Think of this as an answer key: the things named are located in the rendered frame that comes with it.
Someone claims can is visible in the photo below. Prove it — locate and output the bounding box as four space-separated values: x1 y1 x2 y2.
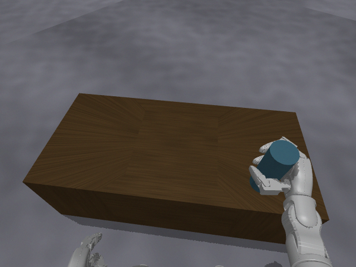
250 140 300 193

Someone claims right robot arm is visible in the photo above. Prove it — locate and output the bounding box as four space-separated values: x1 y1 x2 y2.
281 194 333 267

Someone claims right robot hand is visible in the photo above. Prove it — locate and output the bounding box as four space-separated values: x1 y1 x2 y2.
249 137 313 198

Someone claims left robot hand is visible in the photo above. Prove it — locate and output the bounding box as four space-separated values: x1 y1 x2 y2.
67 232 107 267

